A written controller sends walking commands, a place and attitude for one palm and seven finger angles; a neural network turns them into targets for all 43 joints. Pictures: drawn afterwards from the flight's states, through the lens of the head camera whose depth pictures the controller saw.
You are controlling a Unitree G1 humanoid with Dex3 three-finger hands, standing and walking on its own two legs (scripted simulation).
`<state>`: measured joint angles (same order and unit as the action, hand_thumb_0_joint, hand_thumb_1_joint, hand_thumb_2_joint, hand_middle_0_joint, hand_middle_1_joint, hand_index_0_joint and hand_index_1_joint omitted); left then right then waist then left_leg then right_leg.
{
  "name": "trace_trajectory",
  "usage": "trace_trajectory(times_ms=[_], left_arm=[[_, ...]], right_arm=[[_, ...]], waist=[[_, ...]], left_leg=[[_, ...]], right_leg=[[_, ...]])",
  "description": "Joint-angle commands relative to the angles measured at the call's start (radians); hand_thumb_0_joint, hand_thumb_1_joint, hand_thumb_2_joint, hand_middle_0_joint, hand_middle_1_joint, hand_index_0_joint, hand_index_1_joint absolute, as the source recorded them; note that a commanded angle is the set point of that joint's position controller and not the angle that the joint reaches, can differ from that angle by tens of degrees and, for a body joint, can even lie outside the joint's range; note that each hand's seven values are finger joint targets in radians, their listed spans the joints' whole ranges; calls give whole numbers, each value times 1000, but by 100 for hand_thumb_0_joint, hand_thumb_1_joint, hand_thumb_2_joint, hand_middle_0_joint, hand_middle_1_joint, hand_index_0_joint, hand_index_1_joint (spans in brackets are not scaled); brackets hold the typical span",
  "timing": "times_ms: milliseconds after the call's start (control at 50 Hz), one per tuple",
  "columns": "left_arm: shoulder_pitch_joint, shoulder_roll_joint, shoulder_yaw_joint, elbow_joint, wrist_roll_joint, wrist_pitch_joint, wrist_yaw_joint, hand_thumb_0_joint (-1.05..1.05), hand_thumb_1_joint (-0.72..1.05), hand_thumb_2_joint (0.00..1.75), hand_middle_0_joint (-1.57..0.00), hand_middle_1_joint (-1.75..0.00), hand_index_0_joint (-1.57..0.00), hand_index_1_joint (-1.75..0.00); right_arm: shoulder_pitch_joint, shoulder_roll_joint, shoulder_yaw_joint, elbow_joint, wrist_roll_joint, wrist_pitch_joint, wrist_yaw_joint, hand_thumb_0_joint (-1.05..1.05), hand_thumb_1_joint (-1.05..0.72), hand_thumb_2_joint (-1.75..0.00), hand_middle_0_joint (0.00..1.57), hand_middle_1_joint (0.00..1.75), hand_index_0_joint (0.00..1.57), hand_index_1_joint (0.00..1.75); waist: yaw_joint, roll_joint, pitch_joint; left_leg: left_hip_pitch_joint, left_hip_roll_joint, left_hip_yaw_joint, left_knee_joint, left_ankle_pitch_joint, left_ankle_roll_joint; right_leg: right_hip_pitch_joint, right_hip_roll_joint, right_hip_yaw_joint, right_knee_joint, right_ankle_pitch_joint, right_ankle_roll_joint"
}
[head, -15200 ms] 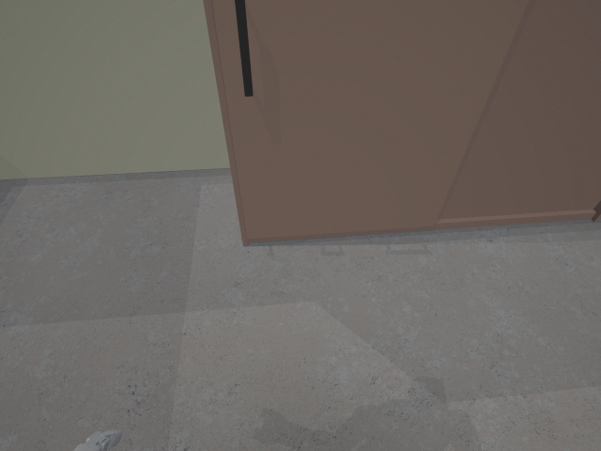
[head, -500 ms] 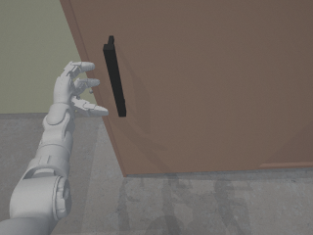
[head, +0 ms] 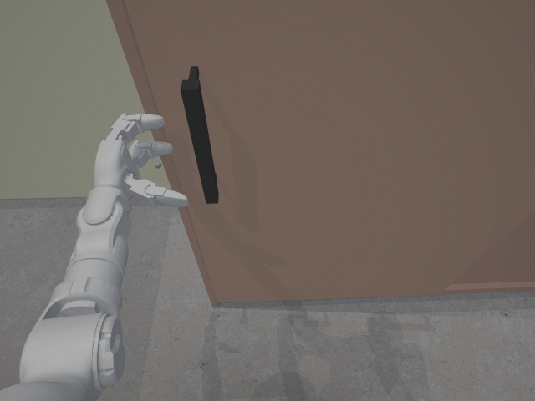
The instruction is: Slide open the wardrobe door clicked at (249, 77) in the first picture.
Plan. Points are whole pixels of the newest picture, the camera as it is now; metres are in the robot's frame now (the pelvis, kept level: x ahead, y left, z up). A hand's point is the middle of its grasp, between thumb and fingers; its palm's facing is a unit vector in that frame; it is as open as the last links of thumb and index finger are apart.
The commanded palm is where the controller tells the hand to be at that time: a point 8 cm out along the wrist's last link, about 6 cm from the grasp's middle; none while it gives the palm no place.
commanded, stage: move the hooked fingers beside the handle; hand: left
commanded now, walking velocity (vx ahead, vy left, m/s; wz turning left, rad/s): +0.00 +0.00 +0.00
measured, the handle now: (204, 143) +0.49 +0.10 +0.11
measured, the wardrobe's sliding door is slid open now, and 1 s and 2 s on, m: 0.00 0.00 0.00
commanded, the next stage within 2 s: feel for the door with the fingertips in 0.26 s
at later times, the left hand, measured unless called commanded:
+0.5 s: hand (164, 166) +0.44 +0.16 +0.11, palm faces +0.02 -1.00 +0.01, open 14.0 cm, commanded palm +0.41 +0.21 +0.11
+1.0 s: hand (181, 159) +0.45 +0.13 +0.11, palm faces +0.04 -1.00 +0.00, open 13.9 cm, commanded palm +0.42 +0.18 +0.11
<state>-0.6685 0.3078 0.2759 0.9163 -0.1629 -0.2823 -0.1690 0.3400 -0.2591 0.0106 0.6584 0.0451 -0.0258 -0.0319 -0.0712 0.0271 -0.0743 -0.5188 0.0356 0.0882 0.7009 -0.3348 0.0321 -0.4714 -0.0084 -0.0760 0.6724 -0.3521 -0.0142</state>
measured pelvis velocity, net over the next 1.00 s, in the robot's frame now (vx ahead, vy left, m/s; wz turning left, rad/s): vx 0.00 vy -0.01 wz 0.01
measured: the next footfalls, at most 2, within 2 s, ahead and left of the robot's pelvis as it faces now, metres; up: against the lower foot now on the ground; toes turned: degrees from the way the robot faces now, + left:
none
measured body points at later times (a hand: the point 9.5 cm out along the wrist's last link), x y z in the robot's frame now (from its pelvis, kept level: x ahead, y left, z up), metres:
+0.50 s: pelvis -0.01 +0.00 +0.00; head +0.04 +0.00 +0.45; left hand +0.43 +0.21 +0.11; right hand +0.07 -0.26 -0.12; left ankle +0.01 +0.10 -0.72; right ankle -0.01 -0.11 -0.72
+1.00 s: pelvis +0.00 -0.01 +0.00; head +0.05 -0.01 +0.45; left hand +0.44 +0.19 +0.11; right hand +0.06 -0.26 -0.12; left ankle +0.01 +0.10 -0.72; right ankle -0.01 -0.11 -0.72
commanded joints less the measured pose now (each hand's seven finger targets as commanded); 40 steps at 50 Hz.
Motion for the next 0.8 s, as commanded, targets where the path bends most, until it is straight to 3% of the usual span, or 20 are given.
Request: trace_trajectory(times_ms=[0, 40, 160, 200, 220, 240, 300, 340, 420, 500, 540, 580, 640, 680, 700, 780], left_arm=[[-410, 253, 57, -274, -7, -74, 12, 0, -50, 30, -30, -120, -30, -120], [-403, 220, 38, -288, -10, -73, 10, 0, -50, 30, -30, -120, -30, -120], [-455, 160, -25, -242, -15, -47, 2, 0, -50, 30, -30, -120, -30, -120], [-453, 183, -3, -236, -21, -48, 1, 0, -50, 30, -30, -120, -30, -120], [-473, 171, -17, -268, -21, -52, 1, 0, -50, 30, -30, -120, -30, -120], [-466, 159, -19, -271, -24, -55, 3, 0, -50, 30, -30, -120, -30, -120], [-471, 177, -10, -250, -15, -61, 14, 0, -50, 30, -30, -120, -30, -120], [-451, 197, 8, -218, -8, -60, 21, 0, -50, 30, -30, -120, -30, -120], [-499, 162, -17, -180, -6, -53, 31, 0, -50, 30, -30, -120, -30, -120], [-518, 172, -7, -214, -2, -76, 41, 0, -50, 30, -30, -120, -30, -120], [-529, 140, -33, -229, 1, -86, 49, 0, -50, 30, -30, -120, -30, -120], [-535, 124, -44, -218, 6, -90, 59, 0, -50, 30, -30, -120, -30, -120], [-489, 112, -34, -208, 5, -79, 78, 0, -50, 30, -30, -120, -30, -120], [-479, 121, -28, -192, 12, -68, 91, 0, -50, 30, -30, -120, -30, -120], [-488, 106, -38, -214, 14, -65, 96, 0, -50, 30, -30, -120, -30, -120], [-499, 160, -7, -195, 35, -64, 111, 0, -50, 30, -30, -120, -30, -120]], right_arm=[[43, -149, -48, -108, -2, -32, -6, 0, -90, -90, 20, 30, 20, 30], [34, -142, -46, -111, -1, -36, -6, 0, -90, -90, 20, 30, 20, 30], [26, -145, -44, -98, 5, -37, -12, 0, -90, -90, 20, 30, 20, 30], [30, -150, -46, -95, 5, -40, -15, 0, -90, -90, 20, 30, 20, 30], [25, -148, -47, -97, 5, -42, -15, 0, -90, -90, 20, 30, 20, 30], [28, -146, -46, -96, 3, -45, -13, 0, -90, -90, 20, 30, 20, 30], [30, -146, -43, -86, 0, -46, -11, 0, -90, -90, 20, 30, 20, 30], [34, -148, -43, -85, 0, -43, -8, 0, -90, -90, 20, 30, 20, 30], [34, -145, -42, -86, 0, -44, -6, 0, -90, -90, 20, 30, 20, 30], [39, -145, -45, -88, -3, -48, -5, 0, -90, -90, 20, 30, 20, 30], [43, -140, -44, -83, -5, -52, 0, 0, -90, -90, 20, 30, 20, 30], [56, -141, -49, -75, -8, -53, 2, 0, -90, -90, 20, 30, 20, 30], [55, -139, -52, -75, -8, -52, 9, 0, -90, -90, 20, 30, 20, 30], [63, -143, -52, -73, -10, -46, 9, 0, -90, -90, 20, 30, 20, 30], [56, -137, -51, -80, -10, -47, 13, 0, -90, -90, 20, 30, 20, 30], [69, -143, -54, -74, -13, -38, 9, 0, -90, -90, 20, 30, 20, 30]], waist=[[12, -4, -348], [12, 16, -345], [-22, -1, -265], [-15, -26, -287], [-17, 12, -312], [-10, 4, -334], [-11, 15, -314], [-6, -17, -299], [-22, -33, -272], [-14, -1, -337], [-16, 26, -346], [-25, -12, -341], [-11, 9, -351], [-12, -30, -333], [-9, -6, -335], [-15, -60, -307]], left_leg=[[243, -26, -84, -68, 322, 3], [258, -26, -80, -66, 329, 1], [247, -22, -95, -77, 242, 0], [245, -24, -98, -77, 244, 1], [268, -25, -96, -75, 262, -1], [283, -25, -101, -73, 278, -3], [268, -24, -103, -69, 274, -4], [238, -26, -98, -71, 263, -1], [209, -29, -94, -74, 208, 1], [237, -29, -94, -66, 232, -1], [255, -27, -99, -63, 250, -6], [255, -23, -104, -56, 273, -4], [257, -25, -94, -56, 289, -6], [227, -25, -94, -60, 287, -4], [228, -28, -88, -60, 284, -4], [190, -29, -84, -63, 262, 4]], right_leg=[[102, 41, 41, -58, 383, -5], [97, 41, 42, -62, 389, -6], [28, 42, 33, -84, 297, -5], [49, 42, 33, -80, 301, -7], [47, 41, 35, -78, 313, -7], [51, 42, 31, -73, 319, -8], [40, 42, 32, -71, 314, -8], [52, 41, 34, -72, 316, -7], [34, 40, 35, -78, 279, -3], [50, 41, 39, -68, 296, -5], [36, 43, 35, -62, 299, -8], [31, 46, 28, -57, 309, -7], [37, 48, 30, -56, 332, -6], [51, 47, 25, -55, 336, -5], [53, 47, 31, -56, 343, -3], [73, 45, 37, -63, 344, -2]])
